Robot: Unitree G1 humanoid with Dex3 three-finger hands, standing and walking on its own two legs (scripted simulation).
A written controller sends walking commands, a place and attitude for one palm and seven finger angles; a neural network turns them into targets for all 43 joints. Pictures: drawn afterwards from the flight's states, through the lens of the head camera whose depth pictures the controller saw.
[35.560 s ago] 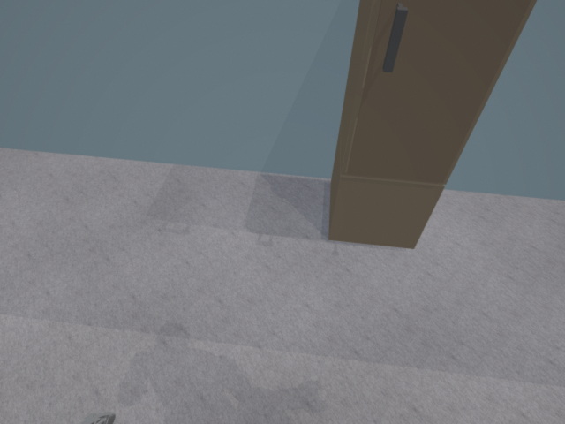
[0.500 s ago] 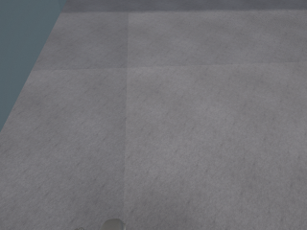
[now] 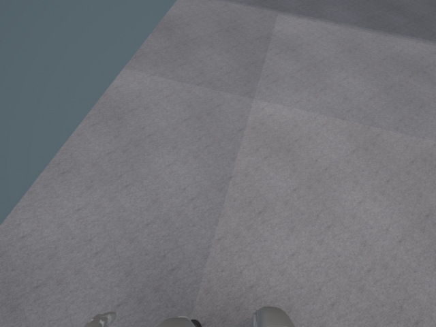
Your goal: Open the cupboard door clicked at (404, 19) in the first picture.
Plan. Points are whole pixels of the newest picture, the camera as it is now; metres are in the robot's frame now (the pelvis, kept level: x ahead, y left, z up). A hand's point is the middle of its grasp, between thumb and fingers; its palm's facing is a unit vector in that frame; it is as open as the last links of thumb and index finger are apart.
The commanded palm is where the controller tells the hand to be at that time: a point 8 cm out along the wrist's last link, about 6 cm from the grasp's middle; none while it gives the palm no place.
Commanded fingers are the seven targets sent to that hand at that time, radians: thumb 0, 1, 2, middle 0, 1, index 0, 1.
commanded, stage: turn to face it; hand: left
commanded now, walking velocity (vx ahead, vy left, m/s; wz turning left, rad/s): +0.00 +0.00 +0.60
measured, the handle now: out of the picture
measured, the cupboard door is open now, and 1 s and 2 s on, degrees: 49 49 49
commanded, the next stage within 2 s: none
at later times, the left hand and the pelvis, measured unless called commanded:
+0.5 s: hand out of the picture +0.08 +0.12 -0.14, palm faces +0.30 -0.91 -0.29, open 7.4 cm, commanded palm none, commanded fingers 0.00 0.90 0.90 -0.20 -0.30 -0.20 -0.30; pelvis +0.06 -0.10 +0.01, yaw +19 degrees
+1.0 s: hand out of the picture -0.03 +0.14 -0.17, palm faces +0.64 -0.74 -0.23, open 7.4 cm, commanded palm none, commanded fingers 0.00 0.90 0.90 -0.20 -0.30 -0.20 -0.30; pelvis +0.05 -0.07 +0.00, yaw +38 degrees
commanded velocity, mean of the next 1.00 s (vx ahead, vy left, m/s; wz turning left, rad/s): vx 0.00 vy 0.00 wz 0.60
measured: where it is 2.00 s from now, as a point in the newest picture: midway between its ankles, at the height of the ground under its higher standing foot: outside the picture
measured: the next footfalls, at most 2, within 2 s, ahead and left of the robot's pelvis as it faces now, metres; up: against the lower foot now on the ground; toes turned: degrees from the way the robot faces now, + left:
right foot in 0.32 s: +0.10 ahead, -0.18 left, +0.00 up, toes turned +11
left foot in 0.80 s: +0.05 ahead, +0.04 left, +0.00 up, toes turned +38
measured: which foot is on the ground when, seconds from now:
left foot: down 0.00-0.30, up 0.32-0.78, down 0.80-1.00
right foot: up 0.00-0.30, down 0.32-0.80, up 0.82-1.00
